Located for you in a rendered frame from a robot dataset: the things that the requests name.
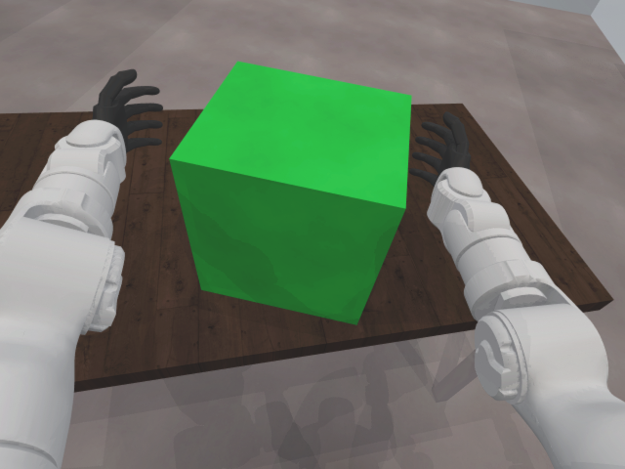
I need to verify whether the carton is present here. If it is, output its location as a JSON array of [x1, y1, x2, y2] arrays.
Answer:
[[169, 62, 412, 325]]

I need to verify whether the table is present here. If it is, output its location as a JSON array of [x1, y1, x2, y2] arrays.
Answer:
[[0, 104, 613, 403]]

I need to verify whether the robot right upper arm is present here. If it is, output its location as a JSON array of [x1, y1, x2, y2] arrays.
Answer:
[[475, 304, 625, 469]]

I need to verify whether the left robot hand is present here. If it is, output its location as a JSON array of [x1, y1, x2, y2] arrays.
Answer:
[[92, 69, 163, 153]]

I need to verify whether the left robot forearm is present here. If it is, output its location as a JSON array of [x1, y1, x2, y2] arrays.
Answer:
[[0, 120, 126, 257]]

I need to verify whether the robot left upper arm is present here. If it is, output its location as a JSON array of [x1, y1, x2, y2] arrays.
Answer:
[[0, 217, 125, 469]]

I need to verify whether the right robot hand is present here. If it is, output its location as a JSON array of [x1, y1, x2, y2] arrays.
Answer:
[[409, 111, 471, 187]]

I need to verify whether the right robot forearm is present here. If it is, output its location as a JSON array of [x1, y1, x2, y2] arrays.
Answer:
[[427, 167, 608, 382]]

